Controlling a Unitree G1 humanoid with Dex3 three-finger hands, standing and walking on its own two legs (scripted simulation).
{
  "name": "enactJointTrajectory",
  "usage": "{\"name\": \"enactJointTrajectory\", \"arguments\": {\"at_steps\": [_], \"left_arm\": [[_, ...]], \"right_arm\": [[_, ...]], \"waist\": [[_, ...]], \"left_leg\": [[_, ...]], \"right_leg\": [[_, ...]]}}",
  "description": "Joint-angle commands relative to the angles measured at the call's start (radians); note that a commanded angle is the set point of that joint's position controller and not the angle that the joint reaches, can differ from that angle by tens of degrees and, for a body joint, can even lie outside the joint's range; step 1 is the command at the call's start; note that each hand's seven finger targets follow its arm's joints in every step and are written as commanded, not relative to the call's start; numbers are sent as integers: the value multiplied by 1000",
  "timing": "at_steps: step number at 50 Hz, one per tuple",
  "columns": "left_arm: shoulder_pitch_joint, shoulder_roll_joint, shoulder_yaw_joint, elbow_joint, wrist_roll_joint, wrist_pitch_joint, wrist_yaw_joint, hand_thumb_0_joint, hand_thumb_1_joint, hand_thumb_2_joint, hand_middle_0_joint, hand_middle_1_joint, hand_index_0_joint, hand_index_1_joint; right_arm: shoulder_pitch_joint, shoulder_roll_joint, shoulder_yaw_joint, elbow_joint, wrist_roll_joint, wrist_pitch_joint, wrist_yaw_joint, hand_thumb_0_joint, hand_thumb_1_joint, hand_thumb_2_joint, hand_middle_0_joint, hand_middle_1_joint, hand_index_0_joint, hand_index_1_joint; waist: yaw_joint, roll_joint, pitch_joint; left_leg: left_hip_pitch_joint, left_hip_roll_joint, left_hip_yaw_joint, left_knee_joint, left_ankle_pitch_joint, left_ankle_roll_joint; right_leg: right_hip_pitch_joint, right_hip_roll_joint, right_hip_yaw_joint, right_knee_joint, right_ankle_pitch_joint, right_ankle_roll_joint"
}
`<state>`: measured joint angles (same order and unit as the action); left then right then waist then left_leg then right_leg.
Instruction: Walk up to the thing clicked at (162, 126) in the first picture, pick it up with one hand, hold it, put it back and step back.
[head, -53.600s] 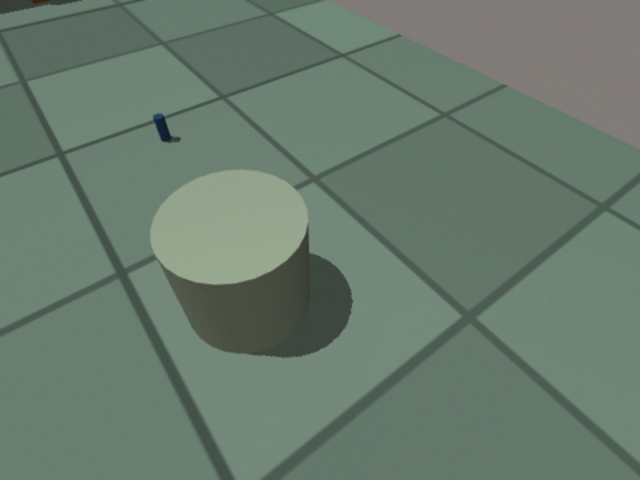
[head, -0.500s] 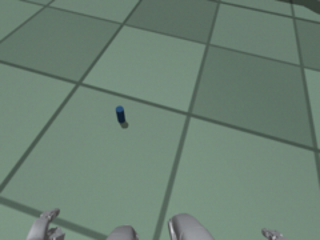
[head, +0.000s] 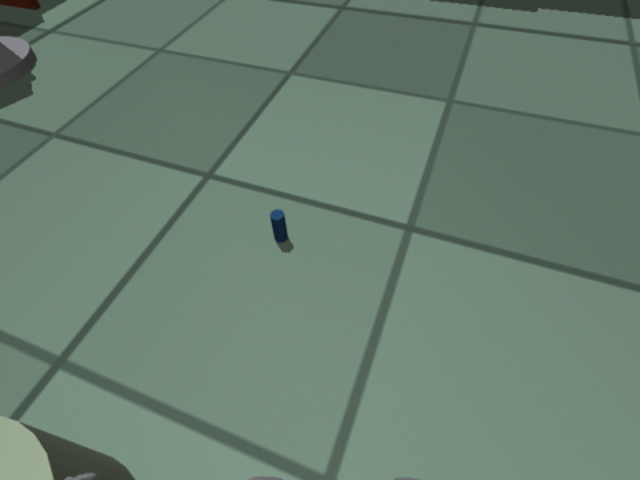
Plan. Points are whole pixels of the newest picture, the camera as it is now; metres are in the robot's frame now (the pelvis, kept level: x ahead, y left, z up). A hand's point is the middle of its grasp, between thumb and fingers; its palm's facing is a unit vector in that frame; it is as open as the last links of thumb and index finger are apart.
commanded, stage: step back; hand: left
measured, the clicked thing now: (279, 226) +1.04 +0.21 -0.69
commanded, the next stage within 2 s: stand in 0.82 s
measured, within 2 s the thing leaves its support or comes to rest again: neither
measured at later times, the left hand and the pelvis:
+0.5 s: hand out of the picture +0.10 +0.25 -0.13, palm faces +0.04 -0.92 -0.39, open 7.4 cm; pelvis +0.04 -0.01 +0.01, yaw +0 degrees
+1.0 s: hand out of the picture +0.13 +0.27 -0.13, palm faces +0.00 -0.94 -0.35, open 7.4 cm; pelvis +0.05 +0.01 +0.02, yaw +0 degrees
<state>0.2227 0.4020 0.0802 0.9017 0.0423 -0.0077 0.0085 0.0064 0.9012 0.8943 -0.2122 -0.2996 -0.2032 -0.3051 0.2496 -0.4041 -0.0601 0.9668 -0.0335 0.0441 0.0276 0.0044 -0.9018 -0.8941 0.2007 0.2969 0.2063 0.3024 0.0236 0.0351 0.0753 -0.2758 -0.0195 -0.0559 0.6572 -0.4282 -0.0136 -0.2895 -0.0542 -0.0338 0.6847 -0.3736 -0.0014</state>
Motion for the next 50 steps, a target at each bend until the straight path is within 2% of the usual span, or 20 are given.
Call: {"name": "enactJointTrajectory", "arguments": {"at_steps": [1, 2, 3, 6, 10, 13, 14, 15, 16, 17, 20, 26, 28, 30, 32, 33, 38, 41, 47, 50], "left_arm": [[34, 134, 18, -68, -11, -8, 2, 0, 900, 900, -200, -300, -200, -300], [-51, 146, 18, -76, -26, -11, 4, 0, 900, 900, -200, -300, -200, -300], [-122, 234, 40, -74, -9, -16, 9, 0, 900, 900, -200, -300, -200, -300], [-42, 202, 33, -38, -24, -34, -12, 0, 900, 900, -200, -300, -200, -300], [-24, 181, 35, -9, -22, -39, -19, 0, 900, 900, -200, -300, -200, -300], [84, 173, 39, 45, -15, -56, 1, 0, 900, 900, -200, -300, -200, -300], [97, 219, 54, 45, -3, -62, 10, 0, 900, 900, -200, -300, -200, -300], [92, 285, 66, 28, 3, -69, 16, 0, 900, 900, -200, -300, -200, -300], [4, 321, 71, 4, -1, -65, 14, 0, 900, 900, -200, -300, -200, -300], [-47, 306, 67, -15, -5, -65, 13, 0, 900, 900, -200, -300, -200, -300], [-54, 219, 41, -2, -19, -77, 16, 0, 900, 900, -200, -300, -200, -300], [-73, 213, 27, 0, -30, -62, 21, 0, 900, 900, -200, -300, -200, -300], [-95, 214, 24, -7, -38, -48, 22, 0, 900, 900, -200, -300, -200, -300], [-80, 179, 9, -16, -42, -37, 23, 0, 900, 900, -200, -300, -200, -300], [-58, 157, 1, 5, -57, -16, 24, 0, 900, 900, -200, -300, -200, -300], [-53, 159, 0, 34, -50, -13, 25, 0, 900, 900, -200, -300, -200, -300], [-63, 205, 9, 67, -34, -33, 15, 0, 900, 900, -200, -300, -200, -300], [-121, 145, -29, 103, -38, -29, 3, 0, 900, 900, -200, -300, -200, -300], [-152, 168, -36, 142, -37, -38, -1, 0, 900, 900, -200, -300, -200, -300], [-155, 162, -40, 156, -38, -40, -2, 0, 900, 900, -200, -300, -200, -300]], "right_arm": [[41, -226, -84, -58, -22, -74, -20, 0, -900, -900, 200, 300, 200, 300], [34, -319, -92, -75, -18, -76, -21, 0, -900, -900, 200, 300, 200, 300], [22, -351, -102, -75, -6, -75, -17, 0, -900, -900, 200, 300, 200, 300], [-72, -223, -63, -94, -10, -82, -20, 0, -900, -900, 200, 300, 200, 300], [-64, -229, -65, -90, -5, -79, -17, 0, -900, -900, 200, 300, 200, 300], [-109, -152, -35, -105, 12, -56, -19, 0, -900, -900, 200, 300, 200, 300], [-82, -95, -16, -115, 19, -57, -23, 0, -900, -900, 200, 300, 200, 300], [-60, -60, -3, -118, 20, -56, -29, 0, -900, -900, 200, 300, 200, 300], [-39, -148, -30, -90, 11, -51, -44, 0, -900, -900, 200, 300, 200, 300], [-12, -183, -40, -66, 12, -54, -45, 0, -900, -900, 200, 300, 200, 300], [-22, -145, -30, -37, 19, -59, -39, 0, -900, -900, 200, 300, 200, 300], [-46, -113, -22, -30, 15, -60, -38, 0, -900, -900, 200, 300, 200, 300], [-25, -114, -25, -8, 13, -65, -40, 0, -900, -900, 200, 300, 200, 300], [-43, -174, -44, -3, 6, -67, -49, 0, -900, -900, 200, 300, 200, 300], [-143, -228, -39, -33, 18, -65, -48, 0, -900, -900, 200, 300, 200, 300], [-201, -222, -37, -32, 17, -60, -45, 0, -900, -900, 200, 300, 200, 300], [-233, -151, -10, -8, 16, -55, -41, 0, -900, -900, 200, 300, 200, 300], [-202, -164, 1, 34, 26, -68, -29, 0, -900, -900, 200, 300, 200, 300], [-225, -154, 8, 63, 26, -86, -27, 0, -900, -900, 200, 300, 200, 300], [-239, -150, 9, 78, 29, -86, -26, 0, -900, -900, 200, 300, 200, 300]], "waist": [[-23, 93, -127], [-56, 170, -59], [-81, 117, 31], [-14, 75, 50], [-26, 136, 9], [48, 45, -63], [51, -93, -82], [46, -204, -69], [26, -129, -44], [4, -117, -7], [-7, -113, -22], [-9, -210, -91], [-32, -184, -115], [-21, -54, -169], [7, 68, -179], [18, 100, -137], [5, 39, -112], [-29, 46, -128], [-29, -35, -138], [-25, -45, -113]], "left_leg": [[329, 156, -261, -360, -20, 88], [234, 334, -575, -443, -325, 211], [52, 386, -622, -481, -428, 292], [63, 239, -303, -392, -121, 208], [-39, 209, -219, -345, -32, 186], [-151, 123, -84, -95, 44, 110], [-245, 44, -40, 72, 21, 68], [-339, -60, -49, 205, -114, 30], [-259, 5, -83, 273, -174, 28], [-216, 39, -81, 291, -158, 26], [-195, 34, -91, 242, -61, 32], [-36, 33, 71, -4, 72, 22], [55, 25, 94, -179, 315, 29], [187, 129, -34, -162, 610, 82], [55, 308, -195, -214, 519, 223], [-42, 321, -204, -235, 439, 226], [-28, 146, -48, -166, 287, 63], [86, 165, -82, -257, 269, 63], [164, 167, -49, -275, 469, 51], [187, 157, -37, -301, 412, 43]], "right_leg": [[-212, -28, 83, 150, -71, -58], [-377, 65, -14, 237, -196, -17], [-312, -2, 98, 286, -213, -23], [-234, -7, 74, 179, -110, -30], [-26, 34, 6, 6, -37, -16], [247, 68, 2, -258, 122, -18], [311, -48, 216, -327, 44, -50], [300, -257, 540, -439, -37, -113], [139, -365, 610, -445, -141, -216], [80, -375, 599, -412, -66, -270], [135, -222, 298, -325, 351, -162], [134, -178, 125, -175, 785, -134], [126, -136, 85, -88, 750, -90], [24, -68, 59, 4, 562, -41], [61, 36, 18, 51, 83, -15], [123, 32, 23, 26, -36, -21], [118, -57, 163, -197, 261, -56], [80, -43, 126, -241, 181, -37], [156, -62, 110, -308, 344, -19], [136, -72, 117, -362, 313, -16]]}}
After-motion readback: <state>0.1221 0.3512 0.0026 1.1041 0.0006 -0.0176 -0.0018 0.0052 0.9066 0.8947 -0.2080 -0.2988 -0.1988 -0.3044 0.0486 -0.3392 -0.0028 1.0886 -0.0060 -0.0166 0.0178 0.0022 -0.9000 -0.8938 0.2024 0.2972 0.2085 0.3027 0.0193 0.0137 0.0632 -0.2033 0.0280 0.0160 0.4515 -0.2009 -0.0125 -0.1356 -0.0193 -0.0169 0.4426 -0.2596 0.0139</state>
